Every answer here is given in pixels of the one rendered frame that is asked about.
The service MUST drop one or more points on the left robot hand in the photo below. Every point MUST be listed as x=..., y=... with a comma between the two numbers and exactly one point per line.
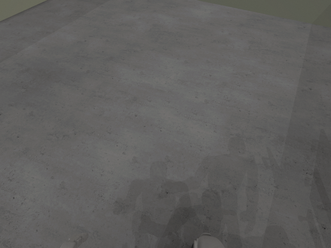
x=75, y=241

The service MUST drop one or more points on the right robot shin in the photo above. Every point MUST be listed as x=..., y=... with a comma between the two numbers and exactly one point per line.
x=205, y=234

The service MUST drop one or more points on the robot right thigh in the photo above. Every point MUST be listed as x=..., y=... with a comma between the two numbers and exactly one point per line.
x=207, y=242

